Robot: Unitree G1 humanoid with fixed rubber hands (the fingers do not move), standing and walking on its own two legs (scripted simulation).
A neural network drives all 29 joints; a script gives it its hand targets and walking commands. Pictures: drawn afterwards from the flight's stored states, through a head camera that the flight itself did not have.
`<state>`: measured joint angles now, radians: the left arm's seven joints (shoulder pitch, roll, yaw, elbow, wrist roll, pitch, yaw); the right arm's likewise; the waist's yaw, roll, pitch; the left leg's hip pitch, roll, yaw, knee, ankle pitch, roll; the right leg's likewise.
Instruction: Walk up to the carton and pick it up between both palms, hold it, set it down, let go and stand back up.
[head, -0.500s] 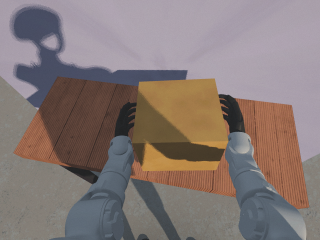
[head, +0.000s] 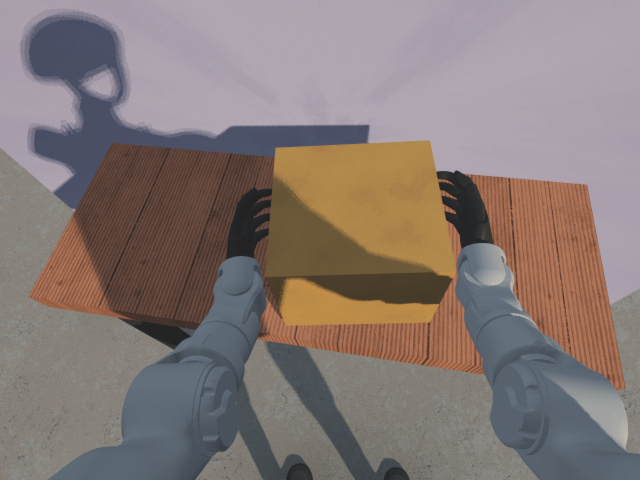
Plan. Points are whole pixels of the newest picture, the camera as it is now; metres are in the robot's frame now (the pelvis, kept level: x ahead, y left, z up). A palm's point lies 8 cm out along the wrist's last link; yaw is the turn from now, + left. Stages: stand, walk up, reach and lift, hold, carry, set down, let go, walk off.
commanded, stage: set down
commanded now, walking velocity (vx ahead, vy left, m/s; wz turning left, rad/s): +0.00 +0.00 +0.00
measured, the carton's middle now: (354, 237) +0.42 -0.01 -0.02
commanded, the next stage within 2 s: none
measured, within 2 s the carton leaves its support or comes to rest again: neither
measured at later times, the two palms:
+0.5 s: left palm (190, 205) +0.42 +0.20 +0.06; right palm (541, 182) +0.44 -0.22 +0.07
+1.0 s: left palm (185, 262) +0.36 +0.20 +0.04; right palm (532, 241) +0.38 -0.20 +0.05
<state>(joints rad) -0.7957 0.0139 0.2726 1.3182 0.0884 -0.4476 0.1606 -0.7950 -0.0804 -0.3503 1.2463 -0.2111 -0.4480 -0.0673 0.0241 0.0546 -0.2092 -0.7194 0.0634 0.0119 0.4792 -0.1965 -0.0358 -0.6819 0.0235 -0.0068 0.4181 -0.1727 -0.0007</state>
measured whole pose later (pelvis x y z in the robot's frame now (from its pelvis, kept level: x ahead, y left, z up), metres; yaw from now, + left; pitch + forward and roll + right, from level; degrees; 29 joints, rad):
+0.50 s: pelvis -0.03 +0.00 -0.01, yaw -1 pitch +26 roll -1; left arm -1.04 0.23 -0.08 1.34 -0.34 -0.15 0.13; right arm -1.01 -0.40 0.10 1.29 0.42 -0.14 0.00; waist 0.06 0.02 -0.28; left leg -0.84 0.07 0.03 0.61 -0.22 -0.03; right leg -0.81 0.03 0.01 0.55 -0.19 0.00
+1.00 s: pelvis -0.04 -0.01 +0.00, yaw +1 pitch +17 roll +0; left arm -0.73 0.22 0.03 1.01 -0.22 -0.05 0.09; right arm -0.70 -0.28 0.02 0.97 0.30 -0.06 -0.04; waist 0.03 -0.01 -0.16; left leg -0.61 0.06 0.00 0.45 -0.13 -0.04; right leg -0.59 0.03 -0.02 0.44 -0.14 -0.02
